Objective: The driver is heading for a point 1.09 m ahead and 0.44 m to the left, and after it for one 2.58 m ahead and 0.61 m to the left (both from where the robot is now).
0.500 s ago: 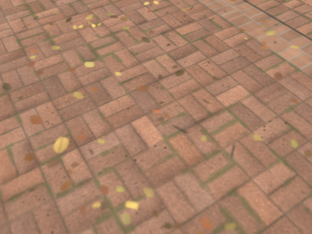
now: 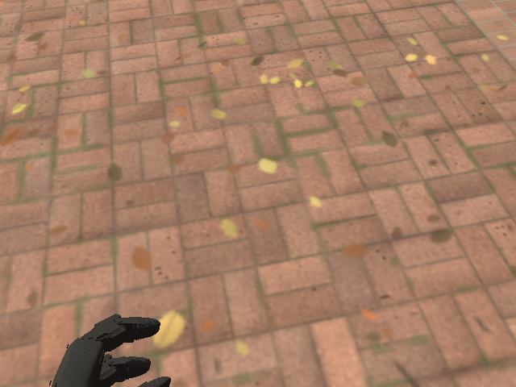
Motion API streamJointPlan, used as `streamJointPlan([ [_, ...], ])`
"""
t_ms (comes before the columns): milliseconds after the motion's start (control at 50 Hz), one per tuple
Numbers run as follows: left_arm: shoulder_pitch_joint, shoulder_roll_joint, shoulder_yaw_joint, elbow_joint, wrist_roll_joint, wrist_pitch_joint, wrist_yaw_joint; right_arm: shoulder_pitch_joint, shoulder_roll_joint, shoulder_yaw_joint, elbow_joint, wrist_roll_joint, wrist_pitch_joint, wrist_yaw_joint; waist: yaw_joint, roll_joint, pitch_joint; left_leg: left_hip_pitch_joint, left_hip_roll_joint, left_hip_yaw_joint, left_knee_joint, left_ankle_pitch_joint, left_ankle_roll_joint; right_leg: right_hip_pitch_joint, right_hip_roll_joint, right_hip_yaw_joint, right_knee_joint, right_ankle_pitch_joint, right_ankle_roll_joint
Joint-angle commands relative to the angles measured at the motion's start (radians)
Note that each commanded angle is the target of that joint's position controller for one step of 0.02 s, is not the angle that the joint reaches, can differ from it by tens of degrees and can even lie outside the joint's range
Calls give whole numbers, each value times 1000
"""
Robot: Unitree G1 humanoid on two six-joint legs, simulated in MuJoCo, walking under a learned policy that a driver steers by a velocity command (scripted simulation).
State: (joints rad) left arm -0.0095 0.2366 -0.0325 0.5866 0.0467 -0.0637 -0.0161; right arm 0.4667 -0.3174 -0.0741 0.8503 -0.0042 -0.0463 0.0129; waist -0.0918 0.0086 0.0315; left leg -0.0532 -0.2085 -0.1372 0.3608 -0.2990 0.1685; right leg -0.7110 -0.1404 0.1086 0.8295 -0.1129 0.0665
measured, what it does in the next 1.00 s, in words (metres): walks ahead, turning left: right foot, then left foot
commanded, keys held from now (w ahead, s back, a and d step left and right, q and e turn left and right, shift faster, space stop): w+q+shift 0.44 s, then shift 0.08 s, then s+shift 0.40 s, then shift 0.08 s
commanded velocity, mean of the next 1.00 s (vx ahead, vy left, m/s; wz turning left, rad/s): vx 0.55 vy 0.00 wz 0.65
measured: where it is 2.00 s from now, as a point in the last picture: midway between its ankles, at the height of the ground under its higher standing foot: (211, 253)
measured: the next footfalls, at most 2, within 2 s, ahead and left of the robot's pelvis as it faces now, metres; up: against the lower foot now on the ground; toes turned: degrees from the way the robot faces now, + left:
right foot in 0.14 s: +0.33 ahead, -0.19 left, +0.00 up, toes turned +12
left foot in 0.58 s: +0.65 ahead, +0.14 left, +0.00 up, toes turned +38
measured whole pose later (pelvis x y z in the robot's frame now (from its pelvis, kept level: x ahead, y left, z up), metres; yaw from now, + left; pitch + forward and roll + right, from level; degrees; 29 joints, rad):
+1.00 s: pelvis +0.65 +0.05 +0.00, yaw +38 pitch -1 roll +2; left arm 0.22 0.24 0.02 0.76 0.02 0.07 0.04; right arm 0.20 -0.26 -0.04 0.81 -0.02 0.04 -0.01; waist -0.02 -0.03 0.07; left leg -0.25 -0.10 0.05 0.50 -0.23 0.09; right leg -0.44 -0.02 -0.01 0.70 -0.21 -0.02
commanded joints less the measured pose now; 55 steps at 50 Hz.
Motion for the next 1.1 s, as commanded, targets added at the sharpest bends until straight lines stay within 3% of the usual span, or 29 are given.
streamJointPlan([
  [20,-52,88,20,-66,-26,-2,-5,-85,-181,-52,-98,10,-28,7,25,20,14,-282,195,-222,-155,402,79,340,92,-108,-191,210,-12],
  [80,25,162,48,-49,-24,-11,12,-81,-205,-62,-105,2,-22,-3,57,42,-56,-117,218,-268,22,606,23,451,141,-79,-305,95,-32],
  [100,152,208,70,-17,-26,-17,24,-100,-233,-67,-108,-5,-22,-2,130,26,-142,-98,204,-254,189,703,-1,589,163,-86,-304,-6,-43],
  [120,359,250,92,29,-20,-22,40,-155,-235,-66,-120,-7,-29,3,256,10,-234,-198,165,-217,439,672,-26,820,124,-76,-286,-77,-58],
  [140,582,321,119,62,8,-27,62,-182,-102,-28,-157,-10,-42,-1,324,-134,-366,-371,109,-140,788,233,-29,1054,-112,163,-310,-448,-83],
  [160,479,397,131,46,33,-21,56,-58,10,10,-228,38,-41,2,165,-469,-464,-644,35,-27,1032,-231,-60,1162,-368,789,-577,-700,-182],
  [180,344,307,131,24,21,-12,49,-109,-71,13,-197,8,-17,-10,159,-285,-316,-768,142,12,1102,-113,-48,1022,-328,804,-614,-872,-217],
  [200,288,214,108,19,9,-7,45,-189,-112,3,-195,-16,-5,-1,166,-142,-190,-773,194,40,1056,-34,-53,896,-268,583,-583,-740,-201],
  [220,288,172,98,46,9,-6,40,-228,-112,0,-197,-22,5,14,157,-55,-108,-742,230,50,1006,0,-62,782,-219,408,-580,-521,-182],
  [320,368,126,86,162,-23,-48,16,-343,-31,31,-290,-34,56,64,100,-96,4,-762,309,71,935,93,-88,627,-147,6,-656,-80,-131],
  [380,330,142,88,177,-16,-65,12,-430,-45,39,-336,-27,60,72,71,-87,53,-741,304,113,795,240,-91,578,-102,-189,-708,92,-116],
  [460,419,173,93,225,-15,-63,20,-569,-20,59,-361,-32,51,95,106,-26,139,-615,243,274,462,304,-37,625,-54,-360,-716,476,-78],
  [500,462,220,99,232,-23,-52,35,-519,-18,61,-329,-46,35,89,82,-59,80,-453,134,343,359,274,-18,691,-56,-368,-565,994,-69],
  [540,436,279,109,224,-35,-31,51,-235,-63,36,-229,-62,16,69,-54,-104,-75,-115,72,277,273,270,14,648,-87,-338,-198,1121,-80],
  [560,403,268,105,212,-48,-28,48,-64,-88,19,-162,-70,3,48,-127,-97,-145,89,105,201,140,441,43,566,-65,-349,62,924,-79],
  [580,456,169,92,201,-42,-23,34,-94,-151,2,-134,-69,-3,21,-30,73,-178,301,297,37,195,907,61,321,92,-350,415,-248,-60],
  [600,595,121,75,159,-71,-5,47,-88,-253,-26,-181,-53,4,12,38,159,-448,611,629,-321,403,1857,232,116,143,-200,829,-588,-30],
  [620,485,177,72,126,-75,0,54,-61,-228,-36,-213,-10,15,-5,-50,39,-604,618,665,-378,275,1721,296,34,133,-73,883,-441,-19],
  [640,435,163,61,119,-74,3,53,-164,-174,-23,-219,7,23,-27,-1,1,-479,436,606,-316,187,1402,263,34,84,-64,773,-340,-21],
  [660,398,157,61,130,-52,8,48,-234,-102,-1,-209,8,24,-33,44,-60,-311,232,536,-240,121,1211,217,58,52,-68,641,-327,-23],
  [700,407,141,64,148,-20,49,43,-246,-63,17,-176,7,17,-41,103,-81,-138,-48,471,-125,30,1170,173,168,52,-72,498,-345,-22],
  [760,438,88,66,156,-24,88,50,-250,-91,8,-149,-16,7,-21,141,-52,-169,-163,432,-22,8,1246,154,257,95,-97,374,-298,-32],
  [860,384,62,68,150,-39,105,57,-322,-28,26,-133,-12,30,-16,147,75,-180,-176,323,130,26,1093,40,331,125,-127,75,-46,-71],
  [960,315,101,75,134,-29,132,61,-271,-51,13,-96,-20,83,-19,96,127,-101,-184,386,61,73,773,47,390,123,-116,-84,-128,-86],
  [1020,316,110,77,138,-15,108,57,-262,-45,10,-86,-12,102,-33,102,40,-14,-265,350,8,157,379,-34,497,71,-54,-379,110,-122],
  [1040,296,189,88,122,-4,93,60,-169,-15,12,-87,-20,109,-38,33,-186,-28,-285,215,95,348,56,-83,511,-123,168,-434,501,-165],
  [1060,303,230,100,110,-31,97,60,-134,8,16,-82,-15,128,-45,73,-323,-100,-298,58,129,559,-358,-111,461,-280,331,-494,711,-349],
  [1080,325,207,93,122,-25,96,58,-169,-23,9,-72,-15,136,-47,94,-229,-124,-271,48,8,724,-366,-116,396,-266,360,-550,538,-386],
  [1100,262,171,84,124,-20,97,61,-211,-46,-4,-72,-8,138,-46,67,-133,-75,-286,51,-28,801,-287,-118,352,-194,266,-553,326,-357],
])
Keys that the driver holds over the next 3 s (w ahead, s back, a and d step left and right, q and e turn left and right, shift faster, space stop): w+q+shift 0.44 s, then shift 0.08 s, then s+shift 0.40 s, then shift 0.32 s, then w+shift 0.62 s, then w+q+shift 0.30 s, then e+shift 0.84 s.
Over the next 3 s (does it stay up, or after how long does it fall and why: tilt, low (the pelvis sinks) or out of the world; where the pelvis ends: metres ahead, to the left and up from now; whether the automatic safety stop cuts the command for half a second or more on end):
stays up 1.35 0.43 0.00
